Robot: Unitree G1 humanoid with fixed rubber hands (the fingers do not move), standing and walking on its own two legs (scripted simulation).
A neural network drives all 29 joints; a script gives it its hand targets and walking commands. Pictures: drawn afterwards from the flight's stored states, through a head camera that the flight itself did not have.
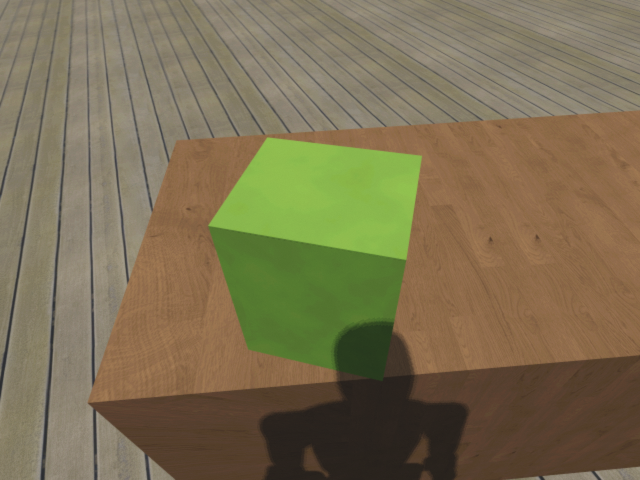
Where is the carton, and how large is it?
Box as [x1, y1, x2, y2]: [208, 137, 421, 380]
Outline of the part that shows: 267,137 208,225 248,349 382,380 406,258 421,156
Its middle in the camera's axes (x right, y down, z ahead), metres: +0.01 +0.03 +0.54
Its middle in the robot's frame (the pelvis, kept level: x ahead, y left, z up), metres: +0.41 +0.00 +0.07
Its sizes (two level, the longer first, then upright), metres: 0.206 0.179 0.260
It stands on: a pedestal, 0.71 m high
